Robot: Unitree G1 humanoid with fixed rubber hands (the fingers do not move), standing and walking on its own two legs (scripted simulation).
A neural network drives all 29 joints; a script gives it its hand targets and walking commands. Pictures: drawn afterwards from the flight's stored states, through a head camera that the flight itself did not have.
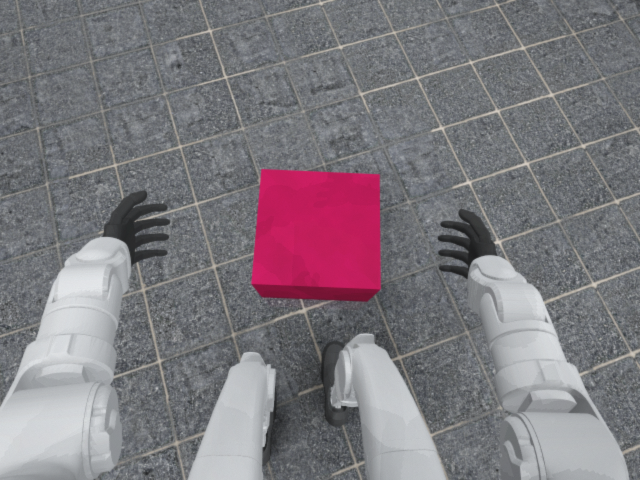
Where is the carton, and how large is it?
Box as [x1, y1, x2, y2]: [251, 169, 380, 301]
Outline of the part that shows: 261,169 251,282 252,285 261,296 266,297 363,301 368,300 380,289 379,174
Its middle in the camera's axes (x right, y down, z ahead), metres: +0.00 -0.01 +1.00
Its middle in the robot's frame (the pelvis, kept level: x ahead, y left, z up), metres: +0.54 -0.02 -0.56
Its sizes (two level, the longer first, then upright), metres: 0.291 0.285 0.207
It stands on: the floor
